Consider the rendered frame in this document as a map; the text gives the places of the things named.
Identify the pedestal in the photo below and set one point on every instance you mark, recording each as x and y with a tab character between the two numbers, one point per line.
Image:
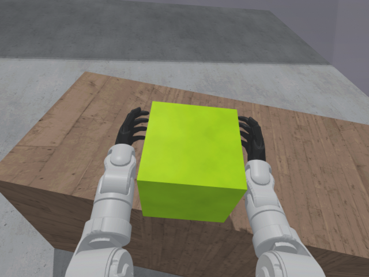
320	167

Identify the right robot upper arm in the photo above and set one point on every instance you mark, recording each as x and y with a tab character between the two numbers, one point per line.
282	264

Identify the robot right hand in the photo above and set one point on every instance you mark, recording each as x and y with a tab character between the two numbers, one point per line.
254	146

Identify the carton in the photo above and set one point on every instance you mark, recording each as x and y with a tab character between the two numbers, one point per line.
192	163

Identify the left robot upper arm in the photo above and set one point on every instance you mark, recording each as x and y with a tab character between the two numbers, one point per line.
107	262

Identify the right robot forearm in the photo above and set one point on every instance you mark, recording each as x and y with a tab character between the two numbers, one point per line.
271	230

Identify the left robot forearm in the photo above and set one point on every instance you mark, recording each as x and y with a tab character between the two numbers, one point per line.
109	225

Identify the robot left hand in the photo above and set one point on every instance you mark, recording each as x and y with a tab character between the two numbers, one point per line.
127	130

